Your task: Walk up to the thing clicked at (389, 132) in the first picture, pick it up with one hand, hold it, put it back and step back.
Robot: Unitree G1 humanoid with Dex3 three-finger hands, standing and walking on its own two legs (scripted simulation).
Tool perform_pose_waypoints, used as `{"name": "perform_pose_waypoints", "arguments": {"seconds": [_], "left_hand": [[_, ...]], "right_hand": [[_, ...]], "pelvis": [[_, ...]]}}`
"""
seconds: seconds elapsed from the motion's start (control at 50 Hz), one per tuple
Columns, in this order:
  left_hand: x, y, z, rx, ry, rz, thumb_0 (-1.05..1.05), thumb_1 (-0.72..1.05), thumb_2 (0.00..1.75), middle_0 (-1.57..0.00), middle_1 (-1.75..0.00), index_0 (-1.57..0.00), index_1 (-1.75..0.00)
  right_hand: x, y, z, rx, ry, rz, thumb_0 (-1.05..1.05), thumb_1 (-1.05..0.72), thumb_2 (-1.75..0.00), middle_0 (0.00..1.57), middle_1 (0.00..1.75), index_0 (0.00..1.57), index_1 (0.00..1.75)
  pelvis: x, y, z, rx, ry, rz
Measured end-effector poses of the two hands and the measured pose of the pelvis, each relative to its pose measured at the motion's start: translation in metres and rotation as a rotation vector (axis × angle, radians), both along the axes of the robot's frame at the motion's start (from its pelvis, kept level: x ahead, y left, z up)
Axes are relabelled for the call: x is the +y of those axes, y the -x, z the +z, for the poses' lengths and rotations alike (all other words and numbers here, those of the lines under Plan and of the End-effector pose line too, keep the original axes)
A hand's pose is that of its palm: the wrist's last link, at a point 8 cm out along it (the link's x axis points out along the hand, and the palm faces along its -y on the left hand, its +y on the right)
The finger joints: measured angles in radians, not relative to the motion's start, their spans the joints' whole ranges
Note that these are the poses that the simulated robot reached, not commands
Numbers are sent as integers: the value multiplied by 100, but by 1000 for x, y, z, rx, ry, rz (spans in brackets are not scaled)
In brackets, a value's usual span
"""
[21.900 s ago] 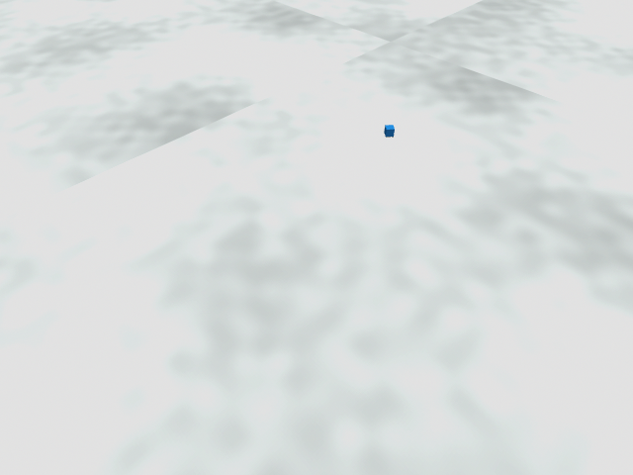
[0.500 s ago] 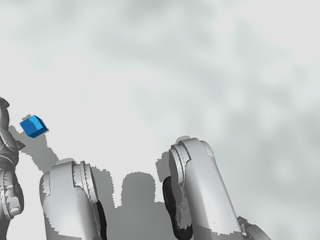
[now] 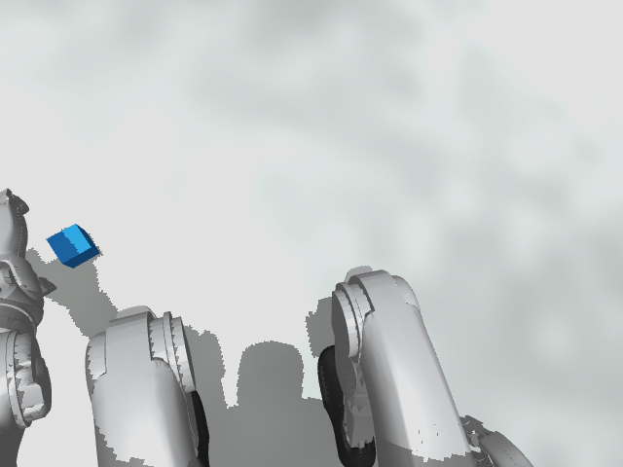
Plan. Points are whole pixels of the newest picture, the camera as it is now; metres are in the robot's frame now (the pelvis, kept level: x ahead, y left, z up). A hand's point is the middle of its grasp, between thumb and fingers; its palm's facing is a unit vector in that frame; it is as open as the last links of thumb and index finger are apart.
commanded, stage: rise first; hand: left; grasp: from above
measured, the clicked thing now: (74, 246) +0.45 +0.30 -0.30
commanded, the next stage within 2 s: approach in 0.42 s
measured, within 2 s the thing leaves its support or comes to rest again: neither
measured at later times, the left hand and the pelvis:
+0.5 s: hand (23, 262) +0.40 +0.32 -0.19, palm faces -0.35 -0.25 -0.90, open 11.9 cm; pelvis +0.00 +0.00 +0.00, yaw +0 degrees
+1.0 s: hand (72, 195) +0.49 +0.26 -0.17, palm faces -0.30 -0.23 -0.93, open 13.3 cm; pelvis +0.00 +0.00 +0.00, yaw -2 degrees
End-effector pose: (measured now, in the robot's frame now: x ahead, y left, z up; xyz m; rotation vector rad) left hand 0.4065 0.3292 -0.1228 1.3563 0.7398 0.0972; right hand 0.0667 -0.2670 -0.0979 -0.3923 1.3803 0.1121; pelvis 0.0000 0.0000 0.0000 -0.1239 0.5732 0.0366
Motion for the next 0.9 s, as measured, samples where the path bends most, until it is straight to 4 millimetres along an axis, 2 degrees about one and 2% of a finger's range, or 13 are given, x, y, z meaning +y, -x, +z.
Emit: {"name": "perform_pose_waypoints", "arguments": {"seconds": [0.36, 0.54, 0.66, 0.76, 0.9], "left_hand": [[-3, 1, -6, 13, 4, -11, 0, -18, 69, -48, -61, -45, -64], [-2, 1, -9, 3, 2, 0, 0, -17, 68, -48, -61, -46, -63], [-3, -4, -7, -3, -4, -17, 0, -23, 73, -45, -63, -41, -66], [-17, -17, -4, -9, -6, -53, 0, -29, 77, -41, -66, -37, -70], [-51, -56, 5, -58, 7, -80, 0, -35, 81, -36, -72, -32, -75]], "right_hand": [[1, 12, -3, 28, -18, -4, 0, -90, -90, 20, 30, 20, 30], [1, 11, -4, 25, -18, 6, 0, -90, -90, 20, 30, 20, 30], [1, 11, -4, 20, -16, 5, 0, -90, -90, 20, 30, 20, 30], [2, 13, 0, 19, -16, 12, 0, -90, -89, 20, 30, 20, 30], [3, 28, 10, 24, -7, -7, 0, -90, -89, 20, 30, 20, 30]], "pelvis": [[0, 0, -2, -4, -2, -3], [-1, 0, -5, -11, -1, -5], [0, 0, -6, -11, 2, -5], [1, 0, -5, -7, 3, -4], [1, 0, -3, 7, 11, -10]]}}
